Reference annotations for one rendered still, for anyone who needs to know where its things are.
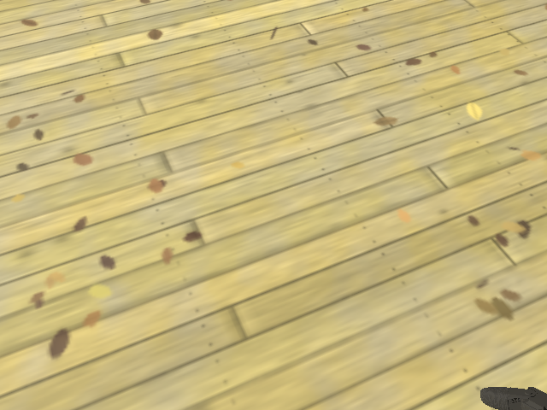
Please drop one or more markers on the right robot hand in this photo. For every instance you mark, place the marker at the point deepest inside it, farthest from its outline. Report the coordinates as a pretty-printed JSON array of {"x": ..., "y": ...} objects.
[{"x": 503, "y": 398}]

